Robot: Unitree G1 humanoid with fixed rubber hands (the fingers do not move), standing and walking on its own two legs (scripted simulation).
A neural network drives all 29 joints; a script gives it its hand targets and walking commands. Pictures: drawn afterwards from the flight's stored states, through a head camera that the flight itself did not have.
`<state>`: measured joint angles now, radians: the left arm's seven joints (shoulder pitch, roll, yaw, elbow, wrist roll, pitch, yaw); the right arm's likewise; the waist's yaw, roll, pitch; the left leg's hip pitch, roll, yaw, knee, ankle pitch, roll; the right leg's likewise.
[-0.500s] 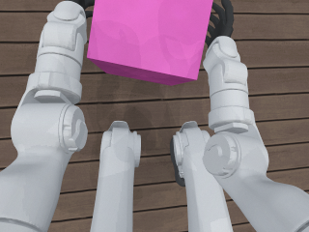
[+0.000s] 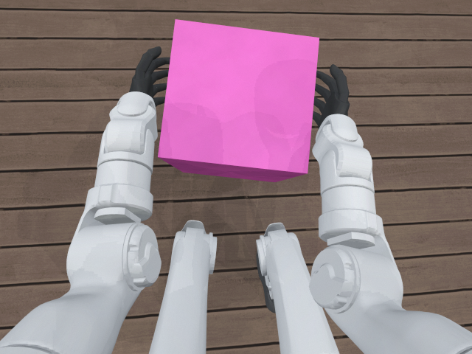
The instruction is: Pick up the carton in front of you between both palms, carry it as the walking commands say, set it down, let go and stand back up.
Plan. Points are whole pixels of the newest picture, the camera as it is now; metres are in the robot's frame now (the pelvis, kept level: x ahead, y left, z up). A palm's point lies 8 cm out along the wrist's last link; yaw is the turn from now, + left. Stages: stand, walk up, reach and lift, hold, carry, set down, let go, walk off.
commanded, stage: reach and lift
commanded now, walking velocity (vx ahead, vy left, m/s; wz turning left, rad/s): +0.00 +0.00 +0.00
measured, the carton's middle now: (236, 119) +0.49 +0.02 -0.13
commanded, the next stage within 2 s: none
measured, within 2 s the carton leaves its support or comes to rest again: neither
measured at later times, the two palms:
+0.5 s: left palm (113, 87) +0.43 +0.16 +0.10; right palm (408, 101) +0.42 -0.14 +0.11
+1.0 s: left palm (17, 49) +0.37 +0.15 +0.24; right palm out of the picture +0.39 -0.15 +0.25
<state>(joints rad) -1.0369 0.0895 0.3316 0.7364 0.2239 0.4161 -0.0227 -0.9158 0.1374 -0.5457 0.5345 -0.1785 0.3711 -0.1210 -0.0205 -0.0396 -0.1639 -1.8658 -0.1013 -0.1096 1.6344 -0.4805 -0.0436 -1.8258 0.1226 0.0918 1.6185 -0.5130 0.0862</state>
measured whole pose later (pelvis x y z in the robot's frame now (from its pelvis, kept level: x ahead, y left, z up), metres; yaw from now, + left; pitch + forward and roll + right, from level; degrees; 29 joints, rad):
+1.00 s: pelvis +0.09 -0.01 +0.23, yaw +2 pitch +3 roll +0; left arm -0.25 -0.15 0.25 0.40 0.24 0.54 0.04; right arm -0.27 0.15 -0.27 0.42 -0.23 0.50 -0.03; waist 0.00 -0.01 -0.11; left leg -0.32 -0.05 -0.15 0.51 -0.24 -0.02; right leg -0.31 0.05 0.15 0.52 -0.27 0.01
